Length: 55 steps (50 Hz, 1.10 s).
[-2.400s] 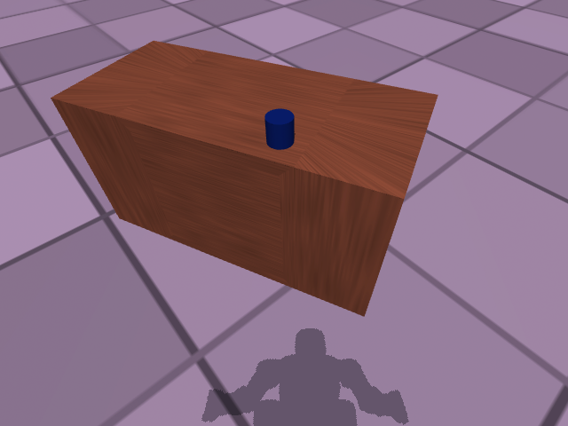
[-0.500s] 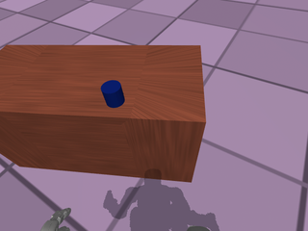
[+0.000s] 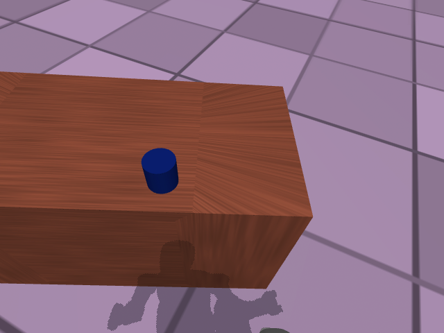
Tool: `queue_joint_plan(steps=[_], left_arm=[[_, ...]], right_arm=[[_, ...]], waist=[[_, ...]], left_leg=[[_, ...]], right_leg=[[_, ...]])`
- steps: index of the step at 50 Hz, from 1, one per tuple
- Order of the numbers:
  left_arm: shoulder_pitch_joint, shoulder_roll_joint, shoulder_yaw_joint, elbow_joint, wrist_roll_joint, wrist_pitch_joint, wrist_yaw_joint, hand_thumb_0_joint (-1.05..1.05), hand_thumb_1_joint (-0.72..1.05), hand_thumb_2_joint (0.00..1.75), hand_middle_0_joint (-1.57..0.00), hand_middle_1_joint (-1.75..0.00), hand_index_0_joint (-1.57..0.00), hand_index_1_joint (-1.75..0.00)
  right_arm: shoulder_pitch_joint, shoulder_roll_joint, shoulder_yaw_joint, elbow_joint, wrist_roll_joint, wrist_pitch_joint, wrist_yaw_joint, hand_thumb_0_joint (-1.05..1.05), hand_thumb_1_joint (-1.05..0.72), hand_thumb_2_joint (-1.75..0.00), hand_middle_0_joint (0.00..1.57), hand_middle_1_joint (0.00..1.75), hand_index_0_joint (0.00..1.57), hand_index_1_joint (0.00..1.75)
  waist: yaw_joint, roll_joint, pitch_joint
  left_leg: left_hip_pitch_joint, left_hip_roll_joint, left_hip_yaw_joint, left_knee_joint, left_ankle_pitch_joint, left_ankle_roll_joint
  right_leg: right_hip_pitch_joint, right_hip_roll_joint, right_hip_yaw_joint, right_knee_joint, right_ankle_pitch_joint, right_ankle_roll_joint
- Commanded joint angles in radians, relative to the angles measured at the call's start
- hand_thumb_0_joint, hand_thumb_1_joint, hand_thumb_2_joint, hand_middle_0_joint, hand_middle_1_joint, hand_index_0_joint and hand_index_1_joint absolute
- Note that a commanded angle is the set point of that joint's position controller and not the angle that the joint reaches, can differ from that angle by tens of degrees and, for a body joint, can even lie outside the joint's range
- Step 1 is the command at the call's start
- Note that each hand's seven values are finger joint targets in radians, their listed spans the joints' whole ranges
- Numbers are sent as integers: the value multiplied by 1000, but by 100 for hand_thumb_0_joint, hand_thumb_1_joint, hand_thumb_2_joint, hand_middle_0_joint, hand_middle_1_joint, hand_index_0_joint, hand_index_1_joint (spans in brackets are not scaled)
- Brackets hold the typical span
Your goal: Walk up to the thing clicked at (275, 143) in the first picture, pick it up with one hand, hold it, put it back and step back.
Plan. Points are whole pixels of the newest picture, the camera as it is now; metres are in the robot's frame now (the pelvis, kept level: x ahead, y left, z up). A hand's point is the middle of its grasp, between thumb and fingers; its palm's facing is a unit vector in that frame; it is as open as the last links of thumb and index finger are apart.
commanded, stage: walk up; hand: left
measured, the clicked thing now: (161, 171) +0.50 +0.18 -0.07
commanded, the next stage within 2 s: stand in 1.44 s
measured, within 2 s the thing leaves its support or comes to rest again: neither
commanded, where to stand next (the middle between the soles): +0.09 -0.03 m, yaw +0 degrees
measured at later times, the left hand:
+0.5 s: hand out of the picture +0.15 +0.23 -0.14, palm faces -0.08 -0.94 -0.34, open 7.4 cm
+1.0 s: hand out of the picture +0.14 +0.22 -0.14, palm faces -0.08 -0.94 -0.33, open 7.4 cm
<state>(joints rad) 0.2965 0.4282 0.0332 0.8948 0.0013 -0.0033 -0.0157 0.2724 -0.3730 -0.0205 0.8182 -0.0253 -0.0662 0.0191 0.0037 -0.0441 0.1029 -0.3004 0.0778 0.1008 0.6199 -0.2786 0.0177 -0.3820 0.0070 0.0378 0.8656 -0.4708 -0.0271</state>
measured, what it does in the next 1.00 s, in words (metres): steps on the spot: right foot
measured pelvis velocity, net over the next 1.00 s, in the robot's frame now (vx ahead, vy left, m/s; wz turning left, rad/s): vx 0.04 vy -0.02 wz -0.06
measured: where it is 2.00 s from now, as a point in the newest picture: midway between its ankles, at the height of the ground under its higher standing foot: outside the picture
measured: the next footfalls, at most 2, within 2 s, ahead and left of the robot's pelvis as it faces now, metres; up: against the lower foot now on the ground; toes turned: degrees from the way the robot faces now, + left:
right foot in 0.12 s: +0.07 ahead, -0.13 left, +0.00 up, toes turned -1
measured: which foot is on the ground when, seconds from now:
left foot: down 0.00-1.00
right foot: up 0.00-0.10, down 0.12-1.00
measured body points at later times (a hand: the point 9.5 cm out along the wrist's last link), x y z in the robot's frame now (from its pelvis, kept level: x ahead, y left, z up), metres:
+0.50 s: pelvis +0.03 -0.02 +0.01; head +0.05 -0.02 +0.46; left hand +0.15 +0.28 -0.12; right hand +0.12 -0.32 -0.12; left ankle +0.04 +0.11 -0.73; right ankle +0.03 -0.13 -0.73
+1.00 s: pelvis +0.04 -0.02 +0.02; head +0.05 -0.03 +0.47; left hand +0.14 +0.27 -0.11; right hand +0.09 -0.33 -0.11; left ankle +0.04 +0.11 -0.73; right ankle +0.03 -0.13 -0.73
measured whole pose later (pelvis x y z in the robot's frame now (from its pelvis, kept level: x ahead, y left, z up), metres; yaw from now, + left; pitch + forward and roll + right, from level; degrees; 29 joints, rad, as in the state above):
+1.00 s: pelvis +0.04 -0.02 +0.02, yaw -4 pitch -2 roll +0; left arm 0.09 0.34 0.01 1.12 0.01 0.00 -0.02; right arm 0.10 -0.36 -0.01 1.13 -0.01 -0.02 0.01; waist -0.01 0.00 0.05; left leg -0.11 0.08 0.14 0.34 -0.20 -0.03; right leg -0.13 0.03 0.03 0.35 -0.19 -0.02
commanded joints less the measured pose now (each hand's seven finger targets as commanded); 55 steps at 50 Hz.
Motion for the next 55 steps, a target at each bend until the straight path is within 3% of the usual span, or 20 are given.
queue_joint_plan(steps=[1, 4, 5, 6, 7, 8, 9, 10, 11, 12, 13, 14, 16, 17, 19, 25, 37, 42, 46, 55], left_arm=[[28, 140, 53, -48, 8, -11, 12, 0, 90, 90, -20, -30, -20, -30], [44, 132, 57, -23, 15, -12, 14, 0, 90, 90, -20, -30, -20, -30], [27, 158, 63, -27, 20, -17, 16, 0, 90, 90, -20, -30, -20, -30], [12, 214, 75, -35, 29, -24, 18, 0, 90, 90, -20, -30, -20, -30], [-46, 254, 72, -50, 18, -29, 15, 0, 90, 90, -20, -30, -20, -30], [-104, 249, 64, -59, 11, -27, 12, 0, 90, 90, -20, -30, -20, -30], [-123, 217, 50, -56, 9, -26, 11, 0, 90, 90, -20, -30, -20, -30], [-146, 198, 42, -54, 7, -24, 13, 0, 90, 90, -20, -30, -20, -30], [-159, 174, 34, -49, 6, -24, 12, 0, 90, 90, -20, -30, -20, -30], [-150, 161, 30, -33, 3, -20, 11, 0, 90, 90, -20, -30, -20, -30], [-128, 164, 33, -12, 5, -17, 12, 0, 90, 90, -20, -30, -20, -30], [-121, 165, 33, 1, 5, -17, 14, 0, 90, 90, -20, -30, -20, -30], [-128, 162, 29, 19, 2, -20, 12, 0, 90, 90, -20, -30, -20, -30], [-145, 165, 28, 25, 0, -21, 11, 0, 90, 90, -20, -30, -20, -30], [-174, 160, 23, 37, -4, -22, 12, 0, 90, 90, -20, -30, -20, -30], [-232, 153, 13, 81, -1, -21, 15, 0, 90, 90, -20, -30, -20, -30], [-269, 141, 21, 142, 5, -19, 13, 0, 90, 90, -20, -30, -20, -30], [-263, 133, 23, 150, 7, -20, 14, 0, 90, 90, -20, -30, -20, -30], [-267, 138, 25, 155, 8, -18, 14, 0, 90, 90, -20, -30, -20, -30], [-260, 133, 24, 156, 9, -14, 14, 0, 90, 90, -20, -30, -20, -30]], right_arm=[[-14, -292, -88, -60, 12, -2, -33, 0, -90, -90, 20, 30, 20, 30], [-53, -278, -78, -59, 24, 14, -35, 0, -90, -90, 20, 30, 20, 30], [-51, -254, -68, -56, 27, 17, -36, 0, -90, -90, 20, 30, 20, 30], [-50, -224, -59, -60, 35, 18, -37, 0, -90, -90, 20, 30, 20, 30], [-63, -184, -50, -49, 40, 22, -38, 0, -90, -90, 20, 30, 20, 30], [-54, -199, -57, -19, 37, 27, -44, 0, -90, -90, 20, 30, 20, 30], [-46, -200, -56, 3, 32, 21, -41, 0, -90, -90, 20, 30, 20, 30], [-42, -214, -57, 25, 33, 15, -37, 0, -90, -90, 20, 30, 20, 30], [-33, -237, -60, 44, 29, 5, -36, 0, -90, -90, 20, 30, 20, 30], [-57, -264, -61, 54, 25, -1, -34, 0, -90, -90, 20, 30, 20, 30], [-89, -276, -59, 59, 25, -2, -32, 0, -90, -90, 20, 30, 20, 30], [-110, -270, -55, 65, 26, -2, -31, 0, -90, -90, 20, 30, 20, 30], [-150, -252, -46, 79, 25, -1, -31, 0, -90, -90, 20, 30, 20, 30], [-153, -240, -43, 90, 26, 0, -32, 0, -90, -90, 20, 30, 20, 30], [-168, -226, -37, 115, 27, 4, -31, 0, -90, -90, 20, 30, 20, 30], [-201, -204, -27, 168, 26, 12, -28, 0, -90, -90, 20, 30, 20, 30], [-232, -197, -28, 232, 17, 19, -26, 0, -90, -90, 20, 30, 20, 30], [-235, -199, -29, 240, 17, 19, -26, 0, -90, -90, 20, 30, 20, 30], [-229, -197, -31, 244, 17, 22, -27, 0, -90, -90, 20, 30, 20, 30], [-224, -198, -35, 248, 17, 22, -30, 0, -90, -90, 20, 30, 20, 30]], waist=[[-3, 223, -117], [24, 183, -145], [24, 130, -147], [20, 16, -153], [-7, -68, -121], [-19, -80, -101], [-33, -60, -106], [-37, -43, -117], [-42, -35, -128], [-20, -6, -120], [2, 17, -122], [12, 19, -116], [15, 49, -135], [7, 57, -135], [1, 67, -132], [-5, 21, -140], [-11, 16, -128], [-11, 31, -151], [-13, 23, -125], [-16, 33, -136]], left_leg=[[64, 228, -196, -138, 458, 165], [18, 193, -169, -47, 382, 117], [-22, 168, -153, -16, 324, 82], [-88, 120, -121, 61, 205, 39], [-43, -4, -61, 121, -38, 0], [44, -23, -63, 123, -166, 5], [83, -19, -78, 36, -128, 11], [127, 10, -91, -35, -7, 17], [143, 70, -142, -96, 101, 38], [98, 133, -216, -147, 133, 72], [76, 178, -250, -163, 150, 103], [62, 183, -238, -171, 177, 102], [65, 134, -163, -165, 197, 62], [72, 105, -133, -163, 189, 39], [106, 81, -100, -169, 183, 20], [182, 76, -79, -229, 191, 12], [246, 74, -64, -304, 138, -4], [266, 83, -63, -312, 173, -3], [260, 81, -67, -319, 144, -3], [260, 88, -67, -329, 178, -1]], right_leg=[[61, -14, -60, -111, 68, -11], [179, 6, -79, -291, 213, -34], [227, -24, -26, -337, 305, -48], [250, -135, 150, -363, 411, -90], [114, -251, 315, -422, 388, -179], [30, -284, 322, -415, 398, -220], [11, -248, 268, -394, 427, -190], [11, -196, 187, -362, 458, -133], [18, -144, 124, -314, 470, -74], [58, -84, 71, -267, 429, -34], [103, -67, 42, -236, 379, -21], [133, -67, 40, -253, 367, -23], [189, -89, 67, -314, 440, -37], [196, -100, 84, -331, 475, -48], [190, -115, 97, -367, 514, -50], [196, -120, 105, -455, 502, -29], [197, -120, 114, -576, 441, -19], [211, -116, 101, -572, 495, -14], [192, -113, 106, -583, 454, -12], [212, -106, 92, -562, 499, -9]])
